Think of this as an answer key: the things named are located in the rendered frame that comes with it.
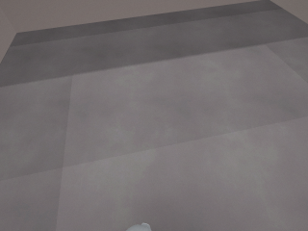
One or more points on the left robot shin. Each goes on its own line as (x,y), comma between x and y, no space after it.
(146,225)

